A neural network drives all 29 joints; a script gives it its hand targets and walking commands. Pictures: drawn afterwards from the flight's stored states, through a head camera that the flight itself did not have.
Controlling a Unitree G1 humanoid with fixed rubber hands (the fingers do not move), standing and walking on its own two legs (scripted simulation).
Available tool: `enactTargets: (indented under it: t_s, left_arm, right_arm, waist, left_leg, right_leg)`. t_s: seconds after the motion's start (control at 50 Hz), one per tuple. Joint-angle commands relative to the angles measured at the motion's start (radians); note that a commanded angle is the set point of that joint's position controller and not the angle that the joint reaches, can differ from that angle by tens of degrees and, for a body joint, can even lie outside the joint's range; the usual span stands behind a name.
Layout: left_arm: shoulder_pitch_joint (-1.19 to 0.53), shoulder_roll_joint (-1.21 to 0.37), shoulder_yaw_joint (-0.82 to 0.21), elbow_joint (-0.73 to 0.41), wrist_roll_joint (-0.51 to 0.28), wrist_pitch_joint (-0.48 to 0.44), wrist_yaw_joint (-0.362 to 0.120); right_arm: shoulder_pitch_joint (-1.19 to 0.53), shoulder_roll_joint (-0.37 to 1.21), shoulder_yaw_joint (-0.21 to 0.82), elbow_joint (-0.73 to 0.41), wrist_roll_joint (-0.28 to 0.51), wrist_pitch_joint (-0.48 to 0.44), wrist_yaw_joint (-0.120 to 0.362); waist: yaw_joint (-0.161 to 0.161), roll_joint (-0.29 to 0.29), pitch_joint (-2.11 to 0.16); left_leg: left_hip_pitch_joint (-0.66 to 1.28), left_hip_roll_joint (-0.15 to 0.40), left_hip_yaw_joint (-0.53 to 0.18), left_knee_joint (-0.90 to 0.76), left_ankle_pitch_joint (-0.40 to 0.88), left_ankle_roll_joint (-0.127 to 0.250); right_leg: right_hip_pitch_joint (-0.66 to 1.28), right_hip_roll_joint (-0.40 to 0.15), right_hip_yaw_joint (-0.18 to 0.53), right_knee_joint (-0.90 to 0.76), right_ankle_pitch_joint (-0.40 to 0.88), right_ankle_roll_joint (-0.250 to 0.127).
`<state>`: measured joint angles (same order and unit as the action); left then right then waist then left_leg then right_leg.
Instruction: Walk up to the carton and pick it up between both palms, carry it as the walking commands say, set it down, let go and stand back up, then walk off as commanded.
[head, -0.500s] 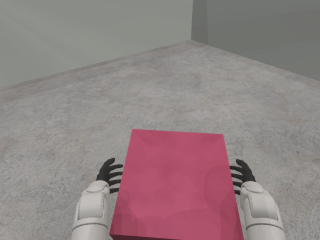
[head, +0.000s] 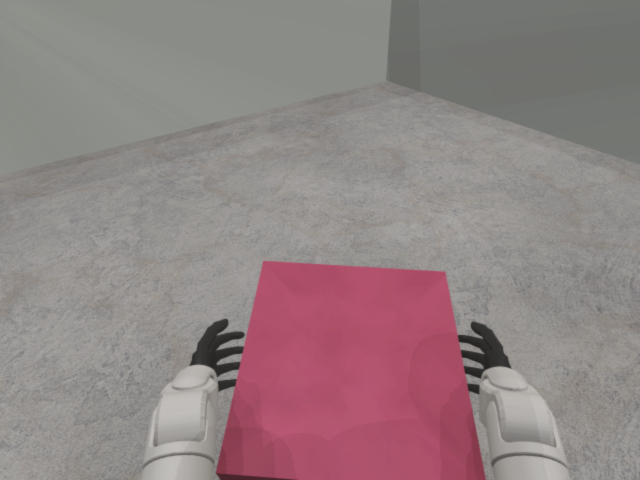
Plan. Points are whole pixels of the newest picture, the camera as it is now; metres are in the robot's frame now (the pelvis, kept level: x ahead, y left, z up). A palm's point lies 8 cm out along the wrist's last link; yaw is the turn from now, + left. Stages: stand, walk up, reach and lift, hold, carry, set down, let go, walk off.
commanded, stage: hold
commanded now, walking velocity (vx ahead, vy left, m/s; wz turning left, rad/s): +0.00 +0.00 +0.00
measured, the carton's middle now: (348, 380) +0.31 -0.01 -0.04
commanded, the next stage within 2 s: carry in 0.20 s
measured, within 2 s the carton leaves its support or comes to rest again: neither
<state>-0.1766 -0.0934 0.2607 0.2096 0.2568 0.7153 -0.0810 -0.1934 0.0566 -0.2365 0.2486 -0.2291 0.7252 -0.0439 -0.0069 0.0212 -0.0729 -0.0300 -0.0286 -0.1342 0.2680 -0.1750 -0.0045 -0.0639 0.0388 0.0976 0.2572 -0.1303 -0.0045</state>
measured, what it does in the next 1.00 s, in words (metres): walks ahead: right foot, then left foot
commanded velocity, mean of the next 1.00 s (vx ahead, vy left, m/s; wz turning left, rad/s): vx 0.13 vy -0.05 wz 0.00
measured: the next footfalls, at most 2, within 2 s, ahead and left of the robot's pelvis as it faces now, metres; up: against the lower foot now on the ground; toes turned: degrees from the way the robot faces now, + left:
right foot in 0.48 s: +0.13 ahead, -0.17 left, +0.00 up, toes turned -13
left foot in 0.68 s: +0.14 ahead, +0.04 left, +0.00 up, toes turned +4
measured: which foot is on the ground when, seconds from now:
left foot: down 0.00-0.50, up 0.52-0.66, down 0.68-1.00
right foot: down 0.00-0.30, up 0.32-0.46, down 0.48-1.00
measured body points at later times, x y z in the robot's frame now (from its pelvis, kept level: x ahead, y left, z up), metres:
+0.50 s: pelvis +0.04 -0.04 -0.02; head -0.02 -0.04 +0.43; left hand +0.35 +0.13 +0.06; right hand +0.32 -0.24 +0.06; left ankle -0.01 +0.13 -0.75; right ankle +0.09 -0.16 -0.75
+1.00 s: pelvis +0.14 -0.08 -0.02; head +0.13 -0.07 +0.43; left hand +0.46 +0.08 +0.06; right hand +0.43 -0.29 +0.06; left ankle +0.10 +0.03 -0.75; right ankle +0.09 -0.16 -0.75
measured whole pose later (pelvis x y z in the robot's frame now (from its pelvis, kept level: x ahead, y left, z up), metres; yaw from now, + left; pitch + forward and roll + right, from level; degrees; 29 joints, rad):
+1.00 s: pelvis +0.14 -0.08 -0.02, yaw -5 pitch +4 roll +0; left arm -0.33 -0.04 0.21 -0.12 0.09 1.20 0.12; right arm -0.33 0.02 -0.19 -0.10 -0.08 1.21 -0.17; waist 0.00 -0.02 -0.11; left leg -0.24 0.05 0.16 0.54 -0.36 0.00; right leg -0.28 -0.01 -0.11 0.57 -0.35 -0.04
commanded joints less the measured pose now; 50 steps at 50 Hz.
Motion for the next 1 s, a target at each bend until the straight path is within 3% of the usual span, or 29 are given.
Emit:
enactTargets:
  t_s: [0.0,0.02,0.16,0.18,0.22,0.24,0.26,0.28,0.3,0.32,0.38,0.42,0.44,0.46,0.48,0.5,0.54,0.58,0.62,0.64,0.66,0.72,0.74,0.78,0.86,0.92,0.94,0.96,0.98]
  left_arm:
    - [-0.568,-0.871,-0.603,-0.061,-0.300,-0.037,-0.275]
    - [-0.547,-0.865,-0.612,-0.078,-0.305,-0.045,-0.279]
    - [-0.556,-0.868,-0.599,-0.049,-0.294,-0.039,-0.275]
    - [-0.634,-0.886,-0.661,-0.154,-0.326,-0.039,-0.261]
    - [-0.652,-0.906,-0.661,-0.122,-0.341,-0.015,-0.242]
    - [-0.669,-0.914,-0.667,-0.115,-0.341,0.000,-0.238]
    - [-0.720,-0.917,-0.692,-0.147,-0.365,0.017,-0.240]
    - [-0.748,-0.928,-0.706,-0.175,-0.389,0.036,-0.241]
    - [-0.724,-0.929,-0.703,-0.176,-0.407,0.064,-0.240]
    - [-0.742,-0.925,-0.717,-0.201,-0.435,0.084,-0.242]
    - [-0.777,-0.946,-0.749,-0.218,-0.496,0.155,-0.237]
    - [-0.738,-0.969,-0.774,-0.254,-0.537,0.214,-0.225]
    - [-0.704,-0.975,-0.761,-0.244,-0.541,0.247,-0.213]
    - [-0.675,-0.963,-0.754,-0.232,-0.542,0.276,-0.204]
    - [-0.670,-0.944,-0.754,-0.260,-0.544,0.299,-0.197]
    - [-0.638,-0.896,-0.739,-0.275,-0.533,0.323,-0.187]
    - [-0.693,-0.906,-0.733,-0.338,-0.534,0.362,-0.177]
    - [-0.726,-0.922,-0.731,-0.426,-0.554,0.395,-0.165]
    - [-0.736,-0.909,-0.732,-0.451,-0.569,0.417,-0.161]
    - [-0.729,-0.910,-0.726,-0.450,-0.575,0.424,-0.161]
    - [-0.717,-0.921,-0.732,-0.450,-0.577,0.431,-0.159]
    - [-0.742,-0.919,-0.761,-0.464,-0.600,0.462,-0.170]
    - [-0.754,-0.933,-0.768,-0.482,-0.608,0.469,-0.170]
    - [-0.762,-0.929,-0.771,-0.463,-0.611,0.484,-0.171]
    - [-0.721,-0.944,-0.762,-0.432,-0.616,0.493,-0.170]
    - [-0.806,-0.919,-0.771,-0.444,-0.643,0.483,-0.162]
    - [-0.721,-0.938,-0.750,-0.409,-0.628,0.494,-0.161]
    - [-0.892,-0.914,-0.777,-0.448,-0.663,0.478,-0.155]
    - [-0.887,-0.926,-0.766,-0.425,-0.663,0.479,-0.150]
  right_arm:
    - [-0.525,0.911,0.578,-0.075,0.305,-0.037,0.395]
    - [-0.536,0.914,0.592,-0.119,0.310,-0.040,0.397]
    - [-0.527,0.897,0.574,-0.073,0.296,-0.038,0.400]
    - [-0.613,0.913,0.642,-0.123,0.307,-0.050,0.377]
    - [-0.633,0.935,0.642,-0.141,0.310,-0.027,0.360]
    - [-0.642,0.924,0.636,-0.134,0.309,-0.011,0.359]
    - [-0.646,0.912,0.633,-0.128,0.313,0.008,0.362]
    - [-0.628,0.917,0.641,-0.124,0.313,0.025,0.360]
    - [-0.631,0.925,0.646,-0.142,0.337,0.042,0.352]
    - [-0.618,0.925,0.655,-0.160,0.345,0.059,0.342]
    - [-0.658,0.942,0.685,-0.235,0.398,0.139,0.315]
    - [-0.668,0.917,0.698,-0.325,0.429,0.199,0.306]
    - [-0.667,0.920,0.691,-0.329,0.443,0.231,0.305]
    - [-0.634,0.911,0.692,-0.329,0.454,0.262,0.304]
    - [-0.615,0.910,0.697,-0.327,0.463,0.290,0.307]
    - [-0.603,0.927,0.702,-0.315,0.483,0.325,0.309]
    - [-0.651,0.971,0.725,-0.350,0.532,0.365,0.319]
    - [-0.703,1.029,0.735,-0.385,0.592,0.387,0.328]
    - [-0.673,1.044,0.737,-0.378,0.599,0.406,0.323]
    - [-0.726,1.040,0.743,-0.415,0.610,0.410,0.318]
    - [-0.702,1.029,0.741,-0.419,0.602,0.420,0.312]
    - [-0.646,0.979,0.716,-0.410,0.573,0.440,0.298]
    - [-0.656,0.981,0.709,-0.436,0.581,0.449,0.297]
    - [-0.615,0.980,0.690,-0.411,0.564,0.463,0.293]
    - [-0.637,0.980,0.706,-0.447,0.567,0.475,0.287]
    - [-0.778,0.955,0.730,-0.501,0.606,0.466,0.284]
    - [-0.670,0.980,0.707,-0.443,0.589,0.478,0.285]
    - [-0.855,0.953,0.740,-0.486,0.626,0.463,0.281]
    - [-0.812,0.966,0.715,-0.426,0.613,0.469,0.280]
  waist:
    - [0.003,0.009,-0.221]
    - [0.002,-0.037,-0.257]
    - [-0.006,-0.001,-0.188]
    - [0.050,-0.027,-0.300]
    - [0.022,-0.145,-0.344]
    - [0.010,-0.123,-0.305]
    - [-0.004,0.018,-0.226]
    - [-0.015,0.166,-0.177]
    - [-0.010,0.245,-0.139]
    - [-0.008,0.213,-0.116]
    - [-0.008,0.150,-0.109]
    - [0.006,0.182,-0.152]
    - [0.011,0.145,-0.183]
    - [0.011,0.067,-0.216]
    - [0.020,-0.101,-0.270]
    - [0.034,-0.277,-0.323]
    - [0.033,-0.174,-0.289]
    - [0.025,-0.146,-0.297]
    - [0.009,-0.202,-0.325]
    - [0.009,-0.167,-0.337]
    - [0.008,-0.162,-0.341]
    - [0.008,0.077,-0.335]
    - [0.010,0.092,-0.350]
    - [0.006,0.033,-0.373]
    - [0.000,-0.052,-0.385]
    - [0.001,-0.056,-0.404]
    - [0.002,-0.067,-0.403]
    - [0.003,-0.034,-0.413]
    - [0.004,-0.017,-0.421]
  left_leg:
    - [-0.041,-0.069,0.072,-0.037,0.155,-0.013]
    - [-0.024,-0.074,0.069,-0.035,0.191,-0.011]
    - [-0.057,-0.067,0.072,-0.048,0.133,-0.014]
    - [-0.051,0.107,0.072,0.108,0.113,-0.031]
    - [-0.061,0.137,0.082,0.206,-0.115,0.010]
    - [-0.033,0.160,0.040,0.164,-0.289,0.033]
    - [-0.035,0.219,-0.059,0.077,-0.442,0.058]
    - [0.003,0.316,-0.226,-0.037,-0.567,0.103]
    - [0.028,0.441,-0.371,-0.075,-0.544,0.164]
    - [-0.007,0.486,-0.383,-0.089,-0.465,0.189]
    - [-0.142,0.405,-0.143,-0.118,-0.344,0.122]
    - [-0.234,0.292,0.038,-0.035,-0.294,0.058]
    - [-0.267,0.231,0.118,0.065,-0.214,0.033]
    - [-0.325,0.179,0.190,0.191,-0.201,0.008]
    - [-0.440,0.144,0.233,0.391,-0.249,-0.030]
    - [-0.574,0.071,0.278,0.564,-0.403,-0.038]
    - [-0.525,0.100,0.229,0.545,-0.451,-0.015]
    - [-0.428,0.100,0.251,0.390,-0.362,-0.017]
    - [-0.277,0.068,0.305,0.260,-0.162,-0.007]
    - [-0.214,0.060,0.322,0.185,-0.097,-0.002]
    - [-0.145,0.081,0.308,0.144,-0.041,0.001]
    - [-0.078,0.304,0.080,0.115,0.253,0.049]
    - [-0.033,0.308,0.101,0.152,0.363,0.053]
    - [-0.046,0.253,0.178,0.240,0.464,0.028]
    - [-0.111,0.162,0.254,0.328,0.346,-0.007]
    - [-0.118,0.131,0.265,0.272,0.241,0.003]
    - [-0.104,0.135,0.261,0.264,0.270,0.001]
    - [-0.071,0.136,0.260,0.267,0.356,0.011]
    - [-0.037,0.147,0.250,0.295,0.423,0.017]
  right_leg:
    - [0.127,0.059,-0.055,-0.003,0.193,0.016]
    - [0.146,0.064,-0.060,-0.004,0.227,0.021]
    - [0.113,0.062,-0.058,-0.006,0.158,0.015]
    - [0.095,-0.122,0.015,0.091,0.234,-0.007]
    - [-0.018,-0.159,0.042,0.128,0.004,-0.045]
    - [-0.145,-0.139,0.048,0.155,-0.219,-0.050]
    - [-0.314,-0.084,0.010,0.228,-0.393,-0.035]
    - [-0.459,-0.019,-0.079,0.378,-0.401,0.000]
    - [-0.586,-0.033,-0.124,0.530,-0.354,0.006]
    - [-0.612,-0.092,-0.111,0.548,-0.315,0.000]
    - [-0.397,-0.075,-0.164,0.332,-0.279,-0.009]
    - [-0.167,-0.011,-0.241,0.205,-0.183,-0.012]
    - [-0.058,-0.008,-0.256,0.150,-0.139,-0.016]
    - [0.053,-0.057,-0.189,0.102,-0.147,-0.023]
    - [0.169,-0.216,0.016,0.053,-0.093,-0.055]
    - [0.253,-0.387,0.264,0.013,0.066,-0.132]
    - [0.138,-0.386,0.201,0.053,0.274,-0.191]
    - [0.083,-0.320,0.069,0.069,0.221,-0.152]
    - [-0.005,-0.257,-0.043,0.096,0.165,-0.102]
    - [-0.018,-0.237,-0.074,0.120,0.150,-0.090]
    - [-0.067,-0.226,-0.090,0.142,0.092,-0.073]
    - [-0.133,-0.155,-0.170,0.261,0.069,-0.005]
    - [-0.143,-0.168,-0.141,0.258,0.106,0.001]
    - [-0.092,-0.184,-0.128,0.252,0.282,0.002]
    - [-0.035,-0.199,-0.107,0.301,0.706,-0.017]
    - [0.003,-0.205,-0.095,0.313,0.732,-0.039]
    - [-0.005,-0.199,-0.105,0.316,0.701,-0.037]
    - [-0.012,-0.190,-0.107,0.335,0.679,-0.037]
    - [-0.049,-0.184,-0.107,0.340,0.612,-0.035]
